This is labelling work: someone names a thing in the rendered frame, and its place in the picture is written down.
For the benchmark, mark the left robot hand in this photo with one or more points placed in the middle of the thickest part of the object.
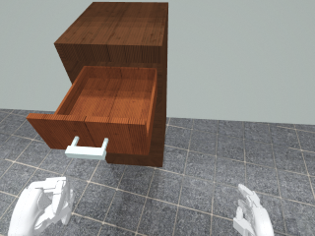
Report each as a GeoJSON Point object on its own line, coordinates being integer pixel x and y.
{"type": "Point", "coordinates": [40, 204]}

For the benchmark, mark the drawer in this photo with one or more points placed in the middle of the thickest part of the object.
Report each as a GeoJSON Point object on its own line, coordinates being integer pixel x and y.
{"type": "Point", "coordinates": [104, 102]}

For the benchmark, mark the right robot hand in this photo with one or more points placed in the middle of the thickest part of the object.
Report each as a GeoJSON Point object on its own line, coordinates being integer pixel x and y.
{"type": "Point", "coordinates": [257, 222]}

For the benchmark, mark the cabinet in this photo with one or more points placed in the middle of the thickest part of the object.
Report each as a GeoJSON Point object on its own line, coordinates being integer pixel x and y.
{"type": "Point", "coordinates": [122, 34]}

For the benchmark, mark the handle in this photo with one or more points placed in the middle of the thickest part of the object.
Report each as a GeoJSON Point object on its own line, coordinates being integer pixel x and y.
{"type": "Point", "coordinates": [98, 153]}

